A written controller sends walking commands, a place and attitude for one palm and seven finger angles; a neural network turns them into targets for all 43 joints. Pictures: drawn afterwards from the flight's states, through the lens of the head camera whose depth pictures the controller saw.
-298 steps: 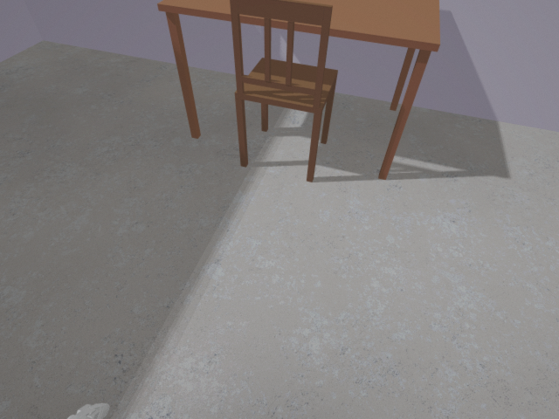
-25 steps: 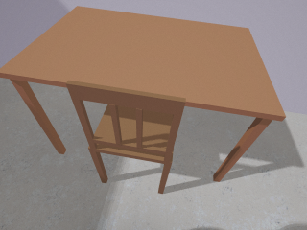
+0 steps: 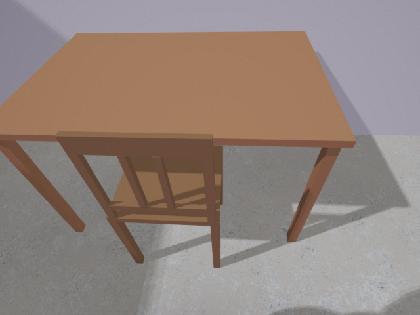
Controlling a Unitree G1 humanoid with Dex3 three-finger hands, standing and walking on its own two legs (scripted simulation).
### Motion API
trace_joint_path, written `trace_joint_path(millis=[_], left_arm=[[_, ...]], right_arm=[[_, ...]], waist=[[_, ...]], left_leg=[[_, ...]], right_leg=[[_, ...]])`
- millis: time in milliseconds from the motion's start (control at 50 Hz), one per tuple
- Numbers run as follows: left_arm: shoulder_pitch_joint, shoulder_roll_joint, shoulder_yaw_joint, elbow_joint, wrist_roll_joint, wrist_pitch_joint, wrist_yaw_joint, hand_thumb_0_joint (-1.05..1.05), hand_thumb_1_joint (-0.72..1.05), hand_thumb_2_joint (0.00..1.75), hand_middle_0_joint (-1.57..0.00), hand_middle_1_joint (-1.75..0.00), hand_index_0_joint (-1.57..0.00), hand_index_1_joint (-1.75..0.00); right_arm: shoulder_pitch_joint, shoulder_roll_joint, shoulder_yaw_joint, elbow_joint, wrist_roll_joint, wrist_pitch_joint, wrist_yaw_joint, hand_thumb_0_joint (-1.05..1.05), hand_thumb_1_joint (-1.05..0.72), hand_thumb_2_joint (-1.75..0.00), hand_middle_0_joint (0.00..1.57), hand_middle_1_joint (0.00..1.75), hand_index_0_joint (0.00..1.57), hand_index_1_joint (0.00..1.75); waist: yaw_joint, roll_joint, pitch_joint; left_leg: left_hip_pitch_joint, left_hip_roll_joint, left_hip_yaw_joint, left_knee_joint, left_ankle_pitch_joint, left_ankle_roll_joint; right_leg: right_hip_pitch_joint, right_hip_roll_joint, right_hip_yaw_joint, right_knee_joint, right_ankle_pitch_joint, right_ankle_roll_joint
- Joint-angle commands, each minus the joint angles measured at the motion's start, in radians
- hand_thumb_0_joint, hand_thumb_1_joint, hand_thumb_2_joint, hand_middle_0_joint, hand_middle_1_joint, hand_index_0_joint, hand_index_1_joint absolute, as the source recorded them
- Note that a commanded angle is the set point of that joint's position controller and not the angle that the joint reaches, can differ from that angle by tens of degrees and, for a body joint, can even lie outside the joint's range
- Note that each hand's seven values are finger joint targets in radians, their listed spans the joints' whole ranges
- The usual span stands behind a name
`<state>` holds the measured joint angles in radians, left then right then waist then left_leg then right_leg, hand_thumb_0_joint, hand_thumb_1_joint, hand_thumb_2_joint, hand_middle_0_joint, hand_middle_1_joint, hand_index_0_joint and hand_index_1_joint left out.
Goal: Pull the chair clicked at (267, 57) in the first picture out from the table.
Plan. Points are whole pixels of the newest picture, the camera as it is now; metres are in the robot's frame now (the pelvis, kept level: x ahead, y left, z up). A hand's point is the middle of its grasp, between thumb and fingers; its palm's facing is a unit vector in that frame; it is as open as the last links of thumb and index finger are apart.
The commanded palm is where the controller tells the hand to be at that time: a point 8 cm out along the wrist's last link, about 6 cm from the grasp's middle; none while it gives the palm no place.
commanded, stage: come to a stop and stand still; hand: left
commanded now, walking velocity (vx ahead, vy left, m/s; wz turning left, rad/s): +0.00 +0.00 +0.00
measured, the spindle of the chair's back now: (134, 182) +0.49 +0.26 -0.12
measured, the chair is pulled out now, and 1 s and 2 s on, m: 0.00 0.00 0.00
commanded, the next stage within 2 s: look again from close up in 0.36 s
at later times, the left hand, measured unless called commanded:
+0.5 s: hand out of the picture +0.00 +0.15 -0.17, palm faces +0.05 -0.98 -0.17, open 7.4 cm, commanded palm none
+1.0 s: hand out of the picture +0.03 +0.23 -0.17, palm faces +0.04 -0.98 -0.21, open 7.4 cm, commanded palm none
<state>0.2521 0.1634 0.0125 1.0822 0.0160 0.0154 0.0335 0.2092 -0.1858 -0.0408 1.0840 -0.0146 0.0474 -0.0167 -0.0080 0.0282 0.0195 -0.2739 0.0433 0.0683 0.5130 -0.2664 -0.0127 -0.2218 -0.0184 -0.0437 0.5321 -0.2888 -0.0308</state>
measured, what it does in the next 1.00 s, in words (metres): shifts its weight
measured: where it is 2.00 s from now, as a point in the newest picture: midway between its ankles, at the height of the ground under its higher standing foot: outside the picture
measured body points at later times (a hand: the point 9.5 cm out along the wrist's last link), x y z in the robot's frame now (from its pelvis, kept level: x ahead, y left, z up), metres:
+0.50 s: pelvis +0.01 -0.01 +0.00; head +0.03 -0.01 +0.45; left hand -0.01 +0.20 -0.16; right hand -0.03 -0.22 -0.16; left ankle +0.02 +0.14 -0.73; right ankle +0.00 -0.10 -0.74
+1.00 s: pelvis +0.03 +0.05 +0.00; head +0.04 +0.05 +0.45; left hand +0.03 +0.29 -0.16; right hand +0.05 -0.18 -0.16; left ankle +0.01 +0.13 -0.74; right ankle +0.00 -0.10 -0.74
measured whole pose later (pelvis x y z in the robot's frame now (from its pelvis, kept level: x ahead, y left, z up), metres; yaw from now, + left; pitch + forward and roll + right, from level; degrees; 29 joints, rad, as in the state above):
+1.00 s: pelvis +0.03 +0.05 +0.00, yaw +1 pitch +0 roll +0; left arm 0.28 0.18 0.00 1.08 0.01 0.00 0.04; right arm 0.27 -0.17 0.02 1.07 -0.02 -0.02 -0.03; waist 0.01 -0.01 0.02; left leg -0.20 -0.04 0.06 0.48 -0.28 0.06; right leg -0.18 -0.07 -0.04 0.48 -0.30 0.04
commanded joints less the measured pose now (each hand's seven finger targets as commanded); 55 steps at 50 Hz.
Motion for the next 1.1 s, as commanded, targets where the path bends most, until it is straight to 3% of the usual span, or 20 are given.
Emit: trace_joint_path(millis=[0,20,60,100,160,320,420,440,460,480,500,520,560,620,680,760,900,940,1080], left_arm=[[-0.015,0.12,0.013,-0.031,-0.01,-0.028,0.004,0.0,0.9,0.9,-0.2,-0.3,-0.2,-0.3],[-0.001,0.114,0.013,-0.028,-0.01,-0.028,0.003,0.0,0.9,0.9,-0.2,-0.3,-0.2,-0.3],[0.01,0.118,0.018,-0.014,-0.01,-0.021,0.004,0.0,0.9,0.9,-0.2,-0.3,-0.2,-0.3],[0.021,0.115,0.02,-0.004,-0.012,-0.02,0.003,0.0,0.9,0.9,-0.2,-0.3,-0.2,-0.3],[0.033,0.108,0.022,0.001,-0.013,-0.021,0.001,0.0,0.9,0.9,-0.2,-0.3,-0.2,-0.3],[0.064,0.082,0.02,0.02,-0.014,-0.028,0.001,0.0,0.9,0.9,-0.2,-0.3,-0.2,-0.3],[0.087,0.061,0.015,0.035,-0.013,-0.032,0.002,0.0,0.9,0.9,-0.2,-0.3,-0.2,-0.3],[0.185,0.086,0.011,0.056,0.004,-0.066,0.044,0.0,0.9,0.9,-0.2,-0.3,-0.2,-0.3],[0.158,0.138,0.016,0.007,0.005,-0.077,0.035,0.0,0.9,0.9,-0.2,-0.3,-0.2,-0.3],[0.108,0.12,0.012,-0.013,0.008,-0.076,0.029,0.0,0.9,0.9,-0.2,-0.3,-0.2,-0.3],[0.079,0.113,0.014,-0.035,0.009,-0.075,0.027,0.0,0.9,0.9,-0.2,-0.3,-0.2,-0.3],[0.065,0.116,0.016,-0.048,0.005,-0.075,0.024,0.0,0.9,0.9,-0.2,-0.3,-0.2,-0.3],[0.08,0.069,0.008,-0.045,-0.001,-0.063,0.021,0.0,0.9,0.9,-0.2,-0.3,-0.2,-0.3],[0.119,0.055,0.002,-0.035,0.001,-0.047,0.016,0.0,0.9,0.9,-0.2,-0.3,-0.2,-0.3],[0.116,0.057,-0.002,-0.034,0.0,-0.038,0.013,0.0,0.9,0.9,-0.2,-0.3,-0.2,-0.3],[0.11,0.069,-0.002,-0.043,0.001,-0.03,0.008,0.0,0.9,0.9,-0.2,-0.3,-0.2,-0.3],[0.103,0.093,-0.002,-0.04,-0.001,-0.03,0.007,0.0,0.9,0.9,-0.2,-0.3,-0.2,-0.3],[0.098,0.1,-0.002,-0.038,-0.002,-0.029,0.007,0.0,0.9,0.9,-0.2,-0.3,-0.2,-0.3],[0.096,0.102,-0.001,-0.023,-0.003,-0.026,0.01,0.0,0.9,0.9,-0.2,-0.3,-0.2,-0.3]], right_arm=[[0.091,-0.034,0.013,0.012,0.002,-0.037,-0.004,0.0,-0.9,-0.9,0.2,0.3,0.2,0.3],[0.094,-0.035,0.016,0.019,0.002,-0.039,-0.006,0.0,-0.9,-0.9,0.2,0.3,0.2,0.3],[0.101,-0.035,0.017,0.034,-0.001,-0.035,-0.006,0.0,-0.9,-0.9,0.2,0.3,0.2,0.3],[0.118,-0.025,0.022,0.044,-0.003,-0.036,-0.009,0.0,-0.9,-0.9,0.2,0.3,0.2,0.3],[0.145,-0.022,0.024,0.053,-0.003,-0.037,-0.012,0.0,-0.9,-0.9,0.2,0.3,0.2,0.3],[0.189,-0.004,0.027,0.068,0.001,-0.046,-0.019,0.0,-0.9,-0.9,0.2,0.3,0.2,0.3],[0.193,-0.002,0.029,0.067,0.004,-0.053,-0.024,0.0,-0.9,-0.9,0.2,0.3,0.2,0.3],[0.045,-0.03,0.028,-0.006,0.006,-0.077,-0.012,0.0,-0.9,-0.9,0.2,0.3,0.2,0.3],[0.125,0.018,0.026,-0.048,0.006,-0.06,-0.006,0.0,-0.9,-0.9,0.2,0.3,0.2,0.3],[0.149,0.015,0.023,-0.045,0.009,-0.058,-0.002,0.0,-0.9,-0.9,0.2,0.3,0.2,0.3],[0.179,0.027,0.023,-0.046,0.008,-0.061,0.001,0.0,-0.9,-0.9,0.2,0.3,0.2,0.3],[0.194,0.031,0.029,-0.044,0.004,-0.064,0.003,0.0,-0.9,-0.9,0.2,0.3,0.2,0.3],[0.209,-0.006,0.03,-0.048,0.001,-0.077,-0.002,0.0,-0.9,-0.9,0.2,0.3,0.2,0.3],[0.162,-0.031,0.034,-0.051,0.001,-0.086,-0.01,0.0,-0.9,-0.9,0.2,0.3,0.2,0.3],[0.146,-0.059,0.035,-0.062,0.003,-0.084,-0.012,0.0,-0.9,-0.9,0.2,0.3,0.2,0.3],[0.12,-0.078,0.034,-0.064,0.001,-0.083,-0.011,0.0,-0.9,-0.9,0.2,0.3,0.2,0.3],[0.112,-0.098,0.037,-0.051,0.003,-0.089,-0.012,0.0,-0.9,-0.9,0.2,0.3,0.2,0.3],[0.109,-0.1,0.038,-0.045,0.004,-0.09,-0.012,0.0,-0.9,-0.9,0.2,0.3,0.2,0.3],[0.105,-0.098,0.038,-0.024,0.006,-0.087,-0.014,0.0,-0.9,-0.9,0.2,0.3,0.2,0.3]], waist=[[-0.016,-0.107,0.054],[-0.005,-0.124,0.074],[0.001,-0.067,0.093],[0.005,-0.03,0.095],[0.008,-0.039,0.09],[0.01,-0.054,0.075],[0.008,-0.032,0.066],[0.065,-0.063,0.072],[-0.005,-0.073,-0.014],[-0.024,-0.057,-0.039],[-0.041,-0.053,-0.053],[-0.041,-0.042,-0.048],[-0.031,-0.012,0.017],[0.01,0.085,0.051],[0.009,-0.009,0.077],[0.017,0.008,0.089],[0.017,-0.009,0.014],[0.017,0.013,0.012],[0.015,-0.008,0.014]], left_leg=[[0.106,0.041,-0.081,-0.11,0.125,0.001],[0.085,0.048,-0.092,-0.132,0.115,0.001],[0.073,0.038,-0.074,-0.122,0.076,-0.008],[0.069,0.039,-0.075,-0.133,0.079,-0.007],[0.061,0.039,-0.074,-0.136,0.072,-0.008],[0.067,0.047,-0.076,-0.145,0.109,-0.006],[0.082,0.057,-0.084,-0.158,0.15,-0.002],[-0.052,0.039,-0.028,0.11,0.046,-0.028],[-0.059,0.019,-0.079,0.172,-0.106,0.002],[-0.032,0.027,-0.061,0.185,-0.12,0.007],[0.003,0.008,-0.044,0.124,-0.068,0.003],[0.053,0.004,-0.023,0.05,-0.006,0.004],[0.047,0.047,-0.087,-0.044,0.097,0.028],[-0.018,0.074,-0.144,-0.09,0.213,0.057],[-0.02,0.067,-0.153,-0.12,0.144,0.062],[-0.022,0.066,-0.17,-0.174,0.077,0.068],[0.066,0.061,-0.151,-0.153,0.236,0.067],[0.072,0.058,-0.145,-0.149,0.267,0.064],[0.098,0.057,-0.133,-0.143,0.316,0.059]], right_leg=[[-0.104,-0.12,0.145,-0.238,-0.005,-0.024],[-0.084,-0.102,0.14,-0.254,-0.038,-0.016],[-0.094,-0.111,0.157,-0.287,-0.125,-0.014],[-0.08,-0.104,0.158,-0.287,-0.12,-0.017],[-0.056,-0.104,0.152,-0.293,-0.117,-0.018],[-0.02,-0.093,0.123,-0.281,-0.039,-0.018],[-0.003,-0.083,0.103,-0.253,0.046,-0.014],[0.043,-0.177,0.202,-0.217,0.644,0.057],[0.073,-0.245,0.221,-0.209,0.576,0.008],[0.025,-0.223,0.171,-0.21,0.38,-0.065],[0.015,-0.186,0.143,-0.194,0.3,-0.089],[0.0,-0.167,0.113,-0.169,0.265,-0.085],[-0.051,-0.093,0.084,-0.114,0.111,-0.042],[0.011,-0.054,0.054,-0.078,0.095,-0.017],[0.006,-0.054,0.049,-0.087,0.051,-0.006],[0.006,-0.058,0.041,-0.089,0.037,0.004],[0.042,-0.074,0.037,-0.09,0.111,0.016],[0.048,-0.078,0.037,-0.09,0.124,0.016],[0.055,-0.085,0.037,-0.091,0.155,0.021]])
